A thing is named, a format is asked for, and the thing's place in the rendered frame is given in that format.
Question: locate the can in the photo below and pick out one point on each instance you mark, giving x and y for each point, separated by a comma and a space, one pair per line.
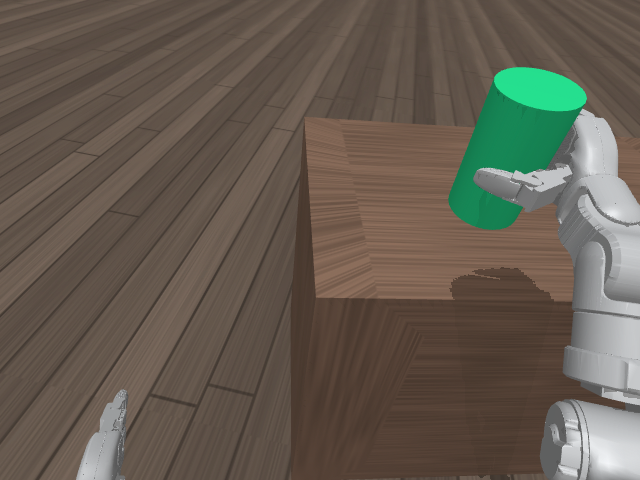
525, 118

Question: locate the left robot hand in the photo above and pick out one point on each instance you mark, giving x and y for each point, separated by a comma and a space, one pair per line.
104, 453

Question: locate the right robot arm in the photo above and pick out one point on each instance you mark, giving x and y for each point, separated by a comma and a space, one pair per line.
600, 228

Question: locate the right robot hand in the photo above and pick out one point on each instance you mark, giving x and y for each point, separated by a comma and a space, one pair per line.
589, 148

